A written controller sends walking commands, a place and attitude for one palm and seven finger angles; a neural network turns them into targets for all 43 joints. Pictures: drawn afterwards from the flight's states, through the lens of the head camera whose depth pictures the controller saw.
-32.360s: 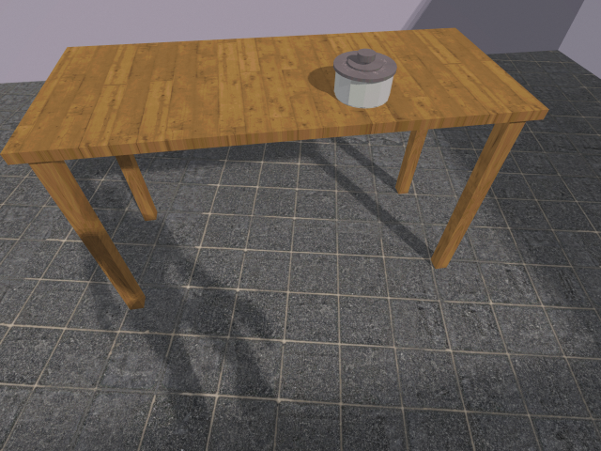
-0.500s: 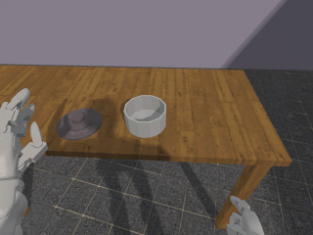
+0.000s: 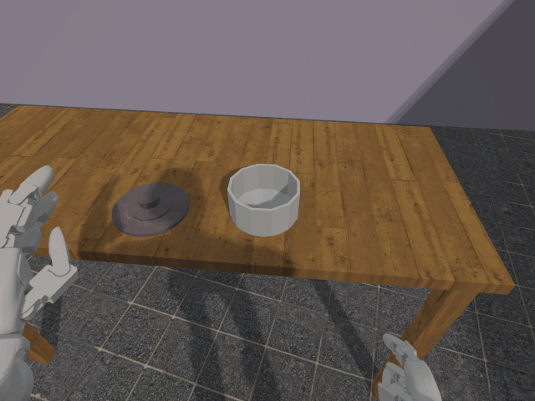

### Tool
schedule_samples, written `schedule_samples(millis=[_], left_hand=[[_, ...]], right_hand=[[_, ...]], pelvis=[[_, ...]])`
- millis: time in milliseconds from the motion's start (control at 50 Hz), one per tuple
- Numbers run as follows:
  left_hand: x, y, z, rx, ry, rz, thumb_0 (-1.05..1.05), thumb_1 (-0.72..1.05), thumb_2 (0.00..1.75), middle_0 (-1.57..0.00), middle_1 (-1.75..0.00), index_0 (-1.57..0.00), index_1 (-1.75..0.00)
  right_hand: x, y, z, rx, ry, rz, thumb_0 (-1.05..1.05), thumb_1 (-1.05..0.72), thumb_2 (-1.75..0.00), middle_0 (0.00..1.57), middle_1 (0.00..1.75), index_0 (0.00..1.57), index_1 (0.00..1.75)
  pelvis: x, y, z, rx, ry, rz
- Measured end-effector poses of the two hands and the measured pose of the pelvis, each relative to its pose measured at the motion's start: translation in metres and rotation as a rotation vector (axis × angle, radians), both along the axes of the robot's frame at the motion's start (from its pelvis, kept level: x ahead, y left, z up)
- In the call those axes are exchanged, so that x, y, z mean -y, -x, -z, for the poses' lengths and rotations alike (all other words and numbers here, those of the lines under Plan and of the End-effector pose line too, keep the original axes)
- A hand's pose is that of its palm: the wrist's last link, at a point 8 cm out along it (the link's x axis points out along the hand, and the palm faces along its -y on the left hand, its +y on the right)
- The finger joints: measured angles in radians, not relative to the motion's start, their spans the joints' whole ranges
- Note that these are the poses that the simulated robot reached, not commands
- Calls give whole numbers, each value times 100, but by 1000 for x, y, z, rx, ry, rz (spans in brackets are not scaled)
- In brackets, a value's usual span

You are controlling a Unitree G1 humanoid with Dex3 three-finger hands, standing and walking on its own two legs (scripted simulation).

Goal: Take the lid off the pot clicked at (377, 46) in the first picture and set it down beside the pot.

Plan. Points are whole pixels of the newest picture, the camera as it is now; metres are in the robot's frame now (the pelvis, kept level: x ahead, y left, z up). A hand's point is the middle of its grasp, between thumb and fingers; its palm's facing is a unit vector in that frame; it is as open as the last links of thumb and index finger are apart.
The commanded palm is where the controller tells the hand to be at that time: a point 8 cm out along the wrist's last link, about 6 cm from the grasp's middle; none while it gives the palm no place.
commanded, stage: step back with the hand held close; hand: left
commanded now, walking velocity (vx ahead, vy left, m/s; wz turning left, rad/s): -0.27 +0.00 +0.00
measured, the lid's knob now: (148, 198) +0.48 +0.32 +0.01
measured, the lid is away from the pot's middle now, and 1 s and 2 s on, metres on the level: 0.25 0.25 0.25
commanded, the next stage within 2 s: stop stepping back and stand still in 1.26 s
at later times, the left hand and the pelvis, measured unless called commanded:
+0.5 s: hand (44, 298) +0.15 +0.25 +0.18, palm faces +0.33 -0.80 -0.50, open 7.4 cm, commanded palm +0.10 +0.30 +0.19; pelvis -0.04 +0.02 -0.01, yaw -1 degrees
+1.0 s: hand out of the picture +0.08 +0.28 +0.20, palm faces +0.39 -0.82 -0.43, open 7.5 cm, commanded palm +0.02 +0.31 +0.19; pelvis -0.11 +0.03 -0.01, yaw -1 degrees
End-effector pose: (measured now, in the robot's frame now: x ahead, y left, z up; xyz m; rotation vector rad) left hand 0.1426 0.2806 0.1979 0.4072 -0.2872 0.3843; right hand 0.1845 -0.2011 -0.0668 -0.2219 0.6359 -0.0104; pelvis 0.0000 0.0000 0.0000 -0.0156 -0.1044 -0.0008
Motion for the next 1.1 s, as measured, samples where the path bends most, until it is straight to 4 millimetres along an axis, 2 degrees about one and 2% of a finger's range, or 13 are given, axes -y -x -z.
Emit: schedule_samples(millis=[80, 120, 220, 300, 440, 540, 660, 780, 940, 1000, 1100], left_hand=[[-11, -3, -15, 66, -94, -11, 2, 89, 90, -21, -30, -21, -30], [-12, -6, -14, 72, -106, -3, 2, 89, 90, -20, -30, -20, -30], [-6, -14, 10, -38, -73, 76, 1, 89, 90, -20, -30, -20, -30], [-6, -10, 22, -120, -95, 130, 1, 89, 90, -21, -30, -21, -30], [-14, 14, 4, -53, -187, 134, 2, 88, 90, -21, -30, -21, -30], [-14, 35, -7, 25, -209, 84, 2, 89, 90, -21, -30, -21, -30], [-13, 54, 7, 29, -131, 74, 1, 89, 90, -21, -30, -21, -30], [-21, 76, 17, 64, -98, 110, 1, 88, 90, -21, -30, -21, -30], [-41, 91, -11, 122, -185, 70, 2, 88, 90, -21, -30, -21, -30], [-37, 97, -12, 111, -174, 86, 1, 89, 90, -20, -30, -21, -30], [-15, 107, 6, 85, -162, 186, 1, 89, 90, -20, -30, -20, -30]], right_hand=[[6, 5, -1, -25, 18, 9, 1, -90, -89, 20, 30, 21, 30], [12, 8, -1, -44, 31, 25, 1, -90, -89, 20, 30, 21, 30], [25, 22, 0, -87, 63, 93, 1, -90, -89, 20, 30, 21, 30], [29, 36, -1, -112, 86, 143, 1, -90, -89, 20, 30, 20, 30], [22, 54, -3, -93, 94, 146, 1, -90, -89, 20, 30, 20, 30], [13, 63, 5, -51, 52, 125, 1, -90, -89, 20, 30, 20, 30], [10, 86, 13, -80, 38, 124, 1, -90, -89, 20, 30, 21, 30], [13, 114, 8, -104, 117, 153, 1, -90, -89, 21, 30, 21, 30], [-5, 135, -3, -66, 100, 137, 1, -90, -89, 20, 30, 20, 30], [-12, 141, -3, -65, 69, 128, 1, -90, -89, 20, 30, 20, 30], [-12, 157, 8, -58, 54, 111, 1, -90, -89, 21, 30, 21, 30]], pelvis=[[1, 2, 1, -33, 12, -4], [-1, 4, 1, -50, 16, -3], [-11, 8, 2, -82, 12, 7], [-16, 14, 4, -98, 8, 12], [-20, 30, 10, -101, -6, 15], [-19, 45, 15, -108, -5, 13], [-18, 66, 17, -99, 36, -12], [-27, 79, 21, -88, 55, -21], [-36, 105, 9, -141, 87, -5], [-34, 115, 7, -176, 80, 20], [-28, 143, 17, -188, 40, 68]])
